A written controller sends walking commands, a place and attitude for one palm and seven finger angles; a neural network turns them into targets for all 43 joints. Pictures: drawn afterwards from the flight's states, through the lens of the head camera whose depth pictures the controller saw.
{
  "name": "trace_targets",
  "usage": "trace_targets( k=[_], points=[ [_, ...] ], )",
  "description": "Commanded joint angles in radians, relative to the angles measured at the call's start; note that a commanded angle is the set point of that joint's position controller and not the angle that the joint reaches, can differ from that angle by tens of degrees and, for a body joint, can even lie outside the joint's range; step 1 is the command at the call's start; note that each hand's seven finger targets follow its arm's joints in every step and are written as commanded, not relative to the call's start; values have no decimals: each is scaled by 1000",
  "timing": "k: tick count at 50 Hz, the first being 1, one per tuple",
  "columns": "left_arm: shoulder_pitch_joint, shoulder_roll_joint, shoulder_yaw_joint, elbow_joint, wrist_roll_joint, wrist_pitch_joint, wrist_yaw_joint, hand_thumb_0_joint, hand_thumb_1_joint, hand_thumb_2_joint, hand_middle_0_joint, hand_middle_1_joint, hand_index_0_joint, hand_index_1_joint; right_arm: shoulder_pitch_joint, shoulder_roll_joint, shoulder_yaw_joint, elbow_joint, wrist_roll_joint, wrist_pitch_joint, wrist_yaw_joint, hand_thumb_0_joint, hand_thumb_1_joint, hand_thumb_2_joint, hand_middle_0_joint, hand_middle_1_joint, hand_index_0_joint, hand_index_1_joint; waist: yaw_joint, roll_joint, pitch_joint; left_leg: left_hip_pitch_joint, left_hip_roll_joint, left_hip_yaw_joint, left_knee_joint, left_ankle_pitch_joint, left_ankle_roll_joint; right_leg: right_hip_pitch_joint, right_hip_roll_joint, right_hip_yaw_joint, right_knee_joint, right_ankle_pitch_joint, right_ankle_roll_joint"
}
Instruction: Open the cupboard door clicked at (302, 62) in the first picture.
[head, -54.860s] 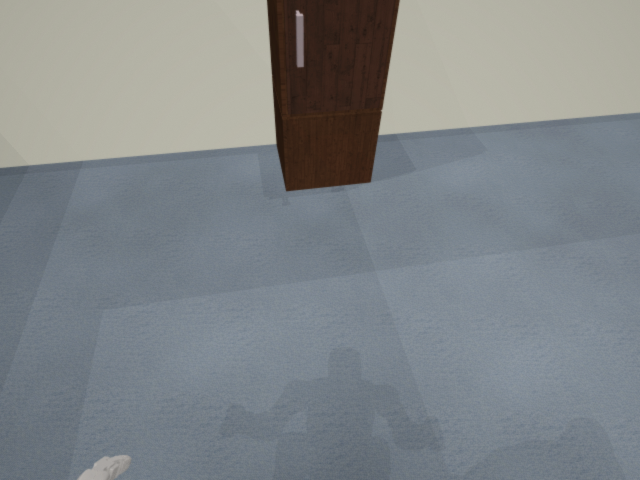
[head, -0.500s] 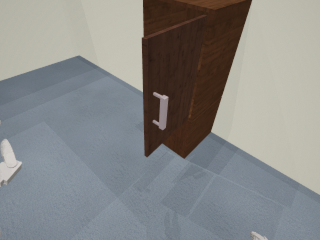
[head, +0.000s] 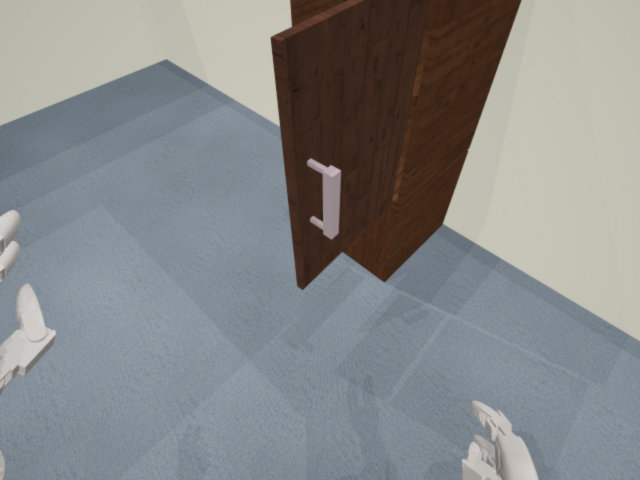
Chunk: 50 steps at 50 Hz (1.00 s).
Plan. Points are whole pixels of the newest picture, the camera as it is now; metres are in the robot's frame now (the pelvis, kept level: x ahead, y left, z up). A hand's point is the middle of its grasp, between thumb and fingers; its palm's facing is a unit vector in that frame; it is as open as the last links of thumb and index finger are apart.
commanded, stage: stop stepping back and stand still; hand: left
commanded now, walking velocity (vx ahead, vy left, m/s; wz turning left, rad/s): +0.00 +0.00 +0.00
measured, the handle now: (322, 199) +0.59 +0.03 -0.04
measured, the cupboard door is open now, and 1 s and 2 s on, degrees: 93 93 93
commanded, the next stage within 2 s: let the arm hang, fingers relaxed in 1.14 s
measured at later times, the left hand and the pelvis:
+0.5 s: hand (116, 329) +0.23 +0.20 +0.15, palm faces +0.33 -0.77 -0.54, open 7.4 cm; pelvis +0.01 -0.04 +0.00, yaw +0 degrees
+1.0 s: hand (172, 330) +0.22 +0.14 +0.16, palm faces +0.36 -0.76 -0.55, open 7.4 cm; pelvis +0.02 -0.11 +0.01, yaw +1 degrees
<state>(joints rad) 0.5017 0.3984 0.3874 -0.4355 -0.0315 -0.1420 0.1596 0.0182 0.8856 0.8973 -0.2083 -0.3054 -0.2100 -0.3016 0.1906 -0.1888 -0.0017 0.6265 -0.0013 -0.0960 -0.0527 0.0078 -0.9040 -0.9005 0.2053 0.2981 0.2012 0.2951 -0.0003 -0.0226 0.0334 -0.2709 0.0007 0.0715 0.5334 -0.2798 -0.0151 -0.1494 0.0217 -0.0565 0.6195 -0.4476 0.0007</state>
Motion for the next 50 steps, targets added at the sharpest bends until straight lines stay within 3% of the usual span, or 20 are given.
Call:
trace_targets(
  k=[1, 4, 6, 9, 11, 13, 15, 17, 21, 23, 25, 28, 29, 30, 31, 33, 37, 40, 44, 50],
  points=[
    [61, 229, 171, -331, 6, -93, 23, 0, 900, 900, -200, -300, -200, -300, -64, -127, -32, -164, 17, -51, -7, 0, -900, -900, 200, 300, 200, 300, -1, 178, -104, 38, 129, -95, -27, 458, 59, 44, -78, 87, -235, 476, -3],
    [122, 247, 229, -322, -15, -107, 33, 0, 900, 900, -200, -300, -200, -300, -57, -114, -32, -177, 21, -16, 3, 0, -900, -900, 200, 300, 200, 300, -1, -4, -212, -112, 27, -5, 151, 159, 22, 251, -223, 202, -181, 1175, 5],
    [156, 236, 247, -274, -26, -114, 32, 0, 900, 900, -200, -300, -200, -300, -66, -101, -31, -183, 25, -2, 4, 0, -900, -900, 200, 300, 200, 300, 15, -76, -211, -222, 6, -19, 152, -87, 28, 342, -258, 190, -149, 1312, 34],
    [171, 198, 220, -214, -32, -108, 26, 0, 900, 900, -200, -300, -200, -300, -61, -106, -26, -184, 23, 12, -7, 0, -900, -900, 200, 300, 200, 300, -5, -11, -192, -90, -5, 5, -18, 135, 44, 274, -175, 109, -103, 1217, 31],
    [122, 195, 188, -215, -36, -101, 24, 0, 900, 900, -200, -300, -200, -300, -44, -134, -39, -169, 23, 11, -14, 0, -900, -900, 200, 300, 200, 300, -21, 33, -248, 203, 61, -34, -42, 605, 83, 82, -101, 42, -19, 1073, 91],
    [111, 175, 147, -181, -34, -88, 11, 0, 900, 900, -200, -300, -200, -300, -26, -151, -52, -162, 26, 4, -16, 0, -900, -900, 200, 300, 200, 300, -24, 81, -226, 346, 169, -156, -16, 842, 150, -115, -38, 33, 54, 608, 105],
    [70, 162, 114, -173, -13, -68, 5, 0, 900, 900, -200, -300, -200, -300, -45, -137, -51, -160, 18, -2, -8, 0, -900, -900, 200, 300, 200, 300, -3, 158, -130, 260, 223, -194, -68, 858, 150, -157, -13, 45, -40, 162, 62],
    [19, 186, 124, -202, -3, -54, 4, 0, 900, 900, -200, -300, -200, -300, -61, -144, -49, -154, 18, -17, -14, 0, -900, -900, 200, 300, 200, 300, -4, 159, -53, 155, 196, -138, -102, 630, 96, -81, -21, 21, -206, 147, 40],
    [51, 229, 152, -251, 2, -75, 11, 0, 900, 900, -200, -300, -200, -300, -71, -125, -32, -178, 19, -2, -14, 0, -900, -900, 200, 300, 200, 300, -4, -3, -125, -56, 33, -9, 137, 241, 37, 147, -168, 151, -238, 1105, 43],
    [47, 259, 200, -261, -12, -98, 21, 0, 900, 900, -200, -300, -200, -300, -81, -117, -30, -180, 26, 1, -11, 0, -900, -900, 200, 300, 200, 300, 14, -95, -169, -207, -19, -9, 240, -125, 37, 292, -262, 176, -189, 1440, 128],
    [98, 256, 231, -281, -22, -120, 24, 0, 900, 900, -200, -300, -200, -300, -83, -105, -27, -191, 28, -2, -8, 0, -900, -900, 200, 300, 200, 300, 27, -72, -183, -182, -36, 11, 156, -111, 50, 321, -222, 99, -144, 1500, 226],
    [131, 236, 218, -312, -28, -114, 21, 0, 900, 900, -200, -300, -200, -300, -73, -110, -24, -197, 21, 10, -14, 0, -900, -900, 200, 300, 200, 300, -9, 33, -236, 97, -27, 8, -80, 328, 82, 200, -105, 35, -21, 1236, 117],
    [112, 231, 205, -335, -30, -116, 22, 0, 900, 900, -200, -300, -200, -300, -55, -132, -35, -191, 19, 14, -12, 0, -900, -900, 200, 300, 200, 300, -19, 132, -264, 284, 71, -80, -68, 641, 116, 30, -66, 23, 59, 980, 126],
    [112, 224, 198, -321, -31, -113, 19, 0, 900, 900, -200, -300, -200, -300, -39, -143, -46, -185, 13, 10, -3, 0, -900, -900, 200, 300, 200, 300, -13, 214, -261, 369, 192, -218, -66, 855, 180, -120, -15, 38, 175, 427, 111],
    [102, 199, 172, -265, -34, -107, 14, 0, 900, 900, -200, -300, -200, -300, -33, -139, -50, -178, 13, 0, 7, 0, -900, -900, 200, 300, 200, 300, -6, 243, -197, 339, 271, -295, -119, 888, 215, -213, 7, 100, 254, -16, 78],
    [96, 150, 143, -133, -14, -60, 7, 0, 900, 900, -200, -300, -200, -300, -67, -115, -53, -150, 4, -18, 0, 0, -900, -900, 200, 300, 200, 300, 7, 220, -20, 123, 295, -263, -197, 572, 201, -198, -23, 131, 171, -103, 35],
    [78, 196, 150, -110, -1, -49, 6, 0, 900, 900, -200, -300, -200, -300, -53, -131, -49, -142, 23, -26, -18, 0, -900, -900, 200, 300, 200, 300, 5, 75, -60, -40, 159, -80, -68, 222, 85, 58, -39, 29, -225, 277, 50],
    [40, 179, 115, -214, -10, -67, 0, 0, 900, 900, -200, -300, -200, -300, -80, -122, -55, -173, 19, -34, -13, 0, -900, -900, 200, 300, 200, 300, -6, -209, -70, -102, -13, -46, 260, -142, 15, -25, -247, 346, -363, 538, -14],
    [49, 229, 176, -285, 7, -120, 28, 0, 900, 900, -200, -300, -200, -300, -91, -100, -30, -165, 20, -34, -14, 0, -900, -900, 200, 300, 200, 300, 8, 26, -152, -190, 10, -75, 330, -138, 19, 193, -277, 259, -237, 1056, 27],
    [81, 197, 185, -211, -1, -131, 43, 0, 900, 900, -200, -300, -200, -300, -80, -102, -29, -189, 13, -6, -29, 0, -900, -900, 200, 300, 200, 300, 25, -21, -183, -118, -11, -27, 33, -2, 35, 309, -210, 180, -230, 1097, 53]
  ],
)
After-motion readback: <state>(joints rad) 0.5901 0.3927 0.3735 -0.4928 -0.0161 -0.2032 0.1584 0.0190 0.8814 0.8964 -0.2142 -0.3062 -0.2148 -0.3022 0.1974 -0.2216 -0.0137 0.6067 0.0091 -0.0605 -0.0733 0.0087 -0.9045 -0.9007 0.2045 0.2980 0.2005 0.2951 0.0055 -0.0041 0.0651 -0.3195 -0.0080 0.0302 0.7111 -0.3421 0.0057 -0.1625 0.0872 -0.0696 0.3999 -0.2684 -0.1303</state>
